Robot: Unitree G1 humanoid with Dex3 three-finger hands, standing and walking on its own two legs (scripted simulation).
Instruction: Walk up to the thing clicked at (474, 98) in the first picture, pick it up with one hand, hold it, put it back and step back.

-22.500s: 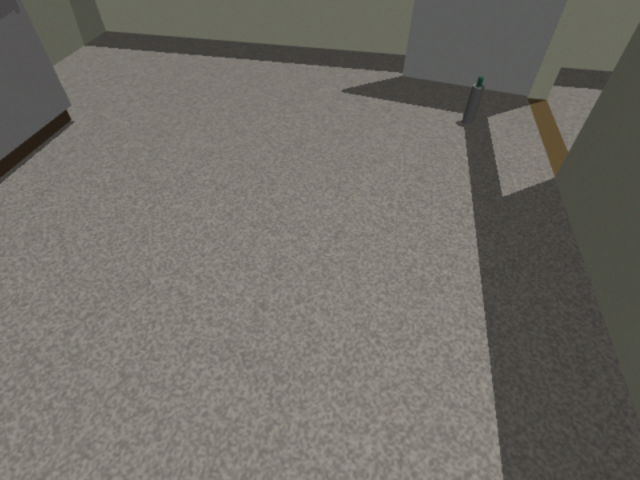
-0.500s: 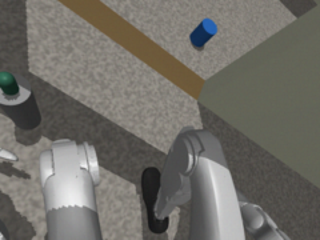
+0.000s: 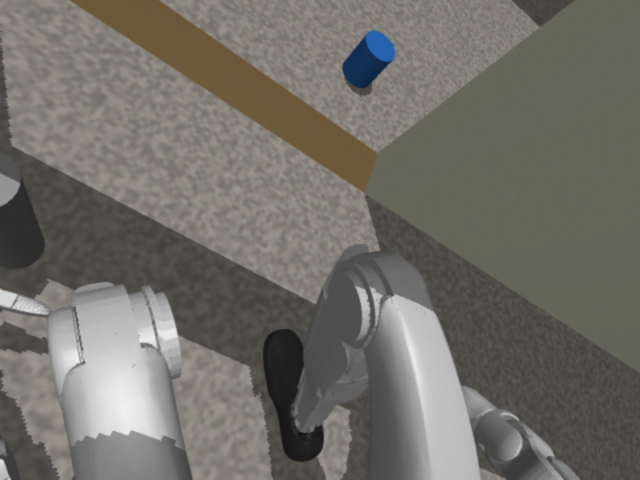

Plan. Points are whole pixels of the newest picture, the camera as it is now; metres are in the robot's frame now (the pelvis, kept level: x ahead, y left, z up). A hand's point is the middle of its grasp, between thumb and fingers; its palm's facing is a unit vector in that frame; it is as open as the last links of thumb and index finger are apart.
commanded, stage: close in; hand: left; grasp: from the side
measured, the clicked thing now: out of the picture +0.43 +0.27 -0.15
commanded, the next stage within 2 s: rest palm in 0.14 s
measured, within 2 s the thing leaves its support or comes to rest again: leaves its support in 1.44 s
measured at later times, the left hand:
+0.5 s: hand out of the picture +0.41 +0.26 -0.14, palm faces +0.28 -0.96 +0.00, open 16.9 cm
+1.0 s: hand out of the picture +0.43 +0.27 -0.15, palm faces +0.30 -0.95 +0.00, open 9.7 cm
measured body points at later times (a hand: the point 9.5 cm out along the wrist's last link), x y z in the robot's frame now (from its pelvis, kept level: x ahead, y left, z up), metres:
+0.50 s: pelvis +0.00 +0.00 +0.00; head +0.21 +0.16 +0.36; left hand +0.39 +0.31 -0.14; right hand +0.17 -0.25 -0.05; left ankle +0.09 +0.12 -0.25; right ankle +0.16 -0.12 -0.25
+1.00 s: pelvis +0.00 +0.00 +0.00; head +0.23 +0.17 +0.35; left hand +0.41 +0.32 -0.15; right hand +0.15 -0.26 -0.04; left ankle +0.09 +0.12 -0.25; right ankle +0.16 -0.12 -0.25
